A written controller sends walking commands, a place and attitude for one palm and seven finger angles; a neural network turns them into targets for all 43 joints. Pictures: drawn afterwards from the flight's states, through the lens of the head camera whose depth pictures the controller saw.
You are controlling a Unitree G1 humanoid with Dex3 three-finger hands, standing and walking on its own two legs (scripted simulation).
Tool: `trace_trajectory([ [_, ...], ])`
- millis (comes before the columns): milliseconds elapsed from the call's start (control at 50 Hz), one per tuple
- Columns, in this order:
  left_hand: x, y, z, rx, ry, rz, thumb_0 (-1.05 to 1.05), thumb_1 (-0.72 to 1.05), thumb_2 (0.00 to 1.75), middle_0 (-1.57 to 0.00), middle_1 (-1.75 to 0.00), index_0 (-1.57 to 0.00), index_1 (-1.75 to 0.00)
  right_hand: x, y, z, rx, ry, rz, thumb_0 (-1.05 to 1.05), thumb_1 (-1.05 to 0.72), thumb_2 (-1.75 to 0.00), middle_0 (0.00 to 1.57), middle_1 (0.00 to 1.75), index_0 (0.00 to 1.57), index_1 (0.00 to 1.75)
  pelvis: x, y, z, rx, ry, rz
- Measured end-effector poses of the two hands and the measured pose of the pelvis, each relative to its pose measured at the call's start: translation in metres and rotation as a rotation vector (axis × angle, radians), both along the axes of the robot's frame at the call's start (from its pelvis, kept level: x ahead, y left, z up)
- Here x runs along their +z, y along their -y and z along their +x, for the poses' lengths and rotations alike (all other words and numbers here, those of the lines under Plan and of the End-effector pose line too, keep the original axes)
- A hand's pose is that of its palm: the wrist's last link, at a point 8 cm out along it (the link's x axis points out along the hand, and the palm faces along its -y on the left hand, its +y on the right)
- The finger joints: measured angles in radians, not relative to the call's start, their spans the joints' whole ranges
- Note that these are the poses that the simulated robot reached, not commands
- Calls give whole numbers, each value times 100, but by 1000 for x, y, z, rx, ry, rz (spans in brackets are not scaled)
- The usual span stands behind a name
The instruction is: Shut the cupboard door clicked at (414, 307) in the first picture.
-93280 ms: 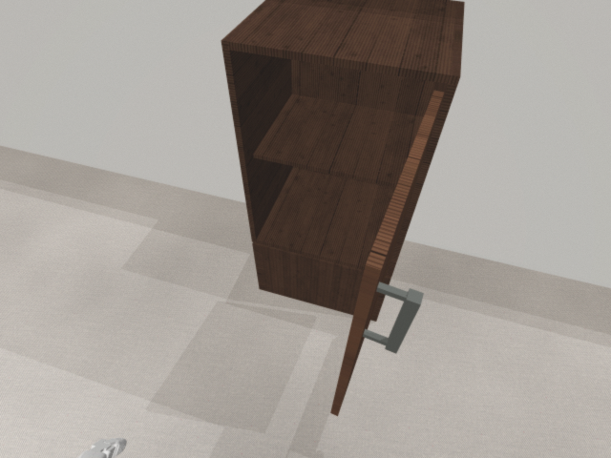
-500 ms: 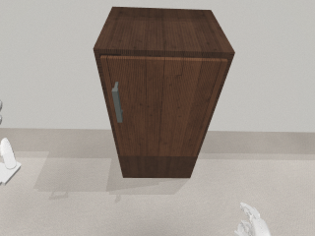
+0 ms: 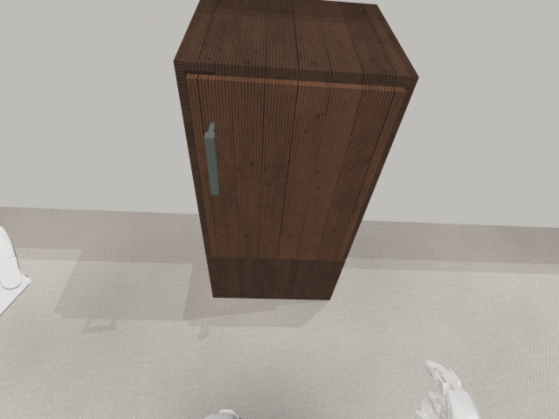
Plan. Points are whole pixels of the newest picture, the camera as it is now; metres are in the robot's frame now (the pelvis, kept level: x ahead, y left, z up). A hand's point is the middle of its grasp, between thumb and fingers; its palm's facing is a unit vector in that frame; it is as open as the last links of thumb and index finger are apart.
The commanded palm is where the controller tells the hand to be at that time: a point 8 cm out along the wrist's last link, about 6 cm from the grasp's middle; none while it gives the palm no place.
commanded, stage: step back with the hand held close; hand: left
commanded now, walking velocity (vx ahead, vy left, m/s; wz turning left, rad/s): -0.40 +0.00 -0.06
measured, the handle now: (213, 159) +0.62 +0.16 -0.01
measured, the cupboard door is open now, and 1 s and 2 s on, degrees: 0 0 0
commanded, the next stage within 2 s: stop stepping back and stand still in 0.36 s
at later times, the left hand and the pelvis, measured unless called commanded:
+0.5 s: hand out of the picture +0.13 +0.31 +0.19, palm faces +0.45 -0.79 -0.43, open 7.4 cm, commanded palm +0.06 +0.33 +0.19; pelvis -0.07 +0.02 +0.01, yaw +1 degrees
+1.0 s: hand out of the picture +0.06 +0.32 +0.19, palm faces +0.36 -0.85 -0.39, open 7.4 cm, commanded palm -0.02 +0.36 +0.19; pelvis -0.16 +0.07 +0.00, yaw -2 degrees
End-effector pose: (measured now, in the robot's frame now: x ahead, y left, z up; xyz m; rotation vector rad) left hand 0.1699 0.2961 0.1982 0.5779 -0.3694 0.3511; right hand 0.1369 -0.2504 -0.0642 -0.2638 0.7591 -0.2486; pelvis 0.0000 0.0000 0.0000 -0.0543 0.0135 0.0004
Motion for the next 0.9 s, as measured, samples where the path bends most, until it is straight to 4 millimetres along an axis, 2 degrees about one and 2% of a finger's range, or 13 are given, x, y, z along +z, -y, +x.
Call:
trace_trajectory([
  [120,2,-10,-30,54,19,32,1,89,90,-21,-31,-21,-30,-3,-8,1,67,7,3,1,-90,-90,20,30,20,30,-4,7,-12,49,-30,-13],
  [200,-3,-3,-49,53,11,-23,1,89,90,-21,-31,-21,-30,-3,-13,3,107,18,12,1,-90,-90,20,30,20,30,-2,8,-29,31,-17,-17],
  [280,0,2,-61,20,28,-52,1,89,90,-21,-31,-21,-30,4,-20,-2,111,30,12,1,-90,-90,20,30,20,30,2,2,-37,36,-6,-2],
  [340,5,-9,-66,8,56,-42,1,89,90,-21,-31,-22,-30,11,-27,-8,96,37,-1,1,-90,-90,20,30,20,30,3,-8,-41,41,-14,-6],
  [420,6,-34,-68,17,53,-12,1,89,90,-21,-31,-22,-30,16,-38,-20,75,59,-6,1,-90,-90,20,30,20,30,4,-19,-57,33,-6,-27],
  [480,3,-47,-74,40,4,-32,1,89,90,-21,-31,-21,-30,23,-47,-34,80,62,5,1,-90,-90,20,30,20,30,11,-24,-70,22,-16,-55],
  [520,2,-47,-82,35,-14,-65,1,89,90,-21,-31,-21,-30,27,-52,-45,88,62,17,1,-90,-90,20,30,20,30,15,-26,-77,3,-29,-60],
  [620,1,-30,-105,-23,-38,-116,2,89,90,-21,-31,-21,-30,30,-60,-72,115,70,27,1,-90,-90,20,30,20,30,17,-27,-100,-27,-55,-35],
  [700,3,-20,-121,-79,-27,-49,1,89,90,-21,-31,-21,-30,13,-56,-98,116,64,18,1,-90,-90,20,30,20,30,3,-30,-127,-70,-35,0],
  [800,2,-39,-129,-64,30,-77,1,89,90,-21,-31,-22,-30,-2,-50,-147,-9,9,16,1,-90,-90,20,30,20,30,-4,-43,-128,-60,38,-16],
  [900,-8,-61,-124,-25,64,-145,1,89,90,-21,-31,-21,-30,-13,-51,-184,-84,-20,-10,1,-90,-90,20,30,20,30,-9,-57,-137,-57,70,-11],
])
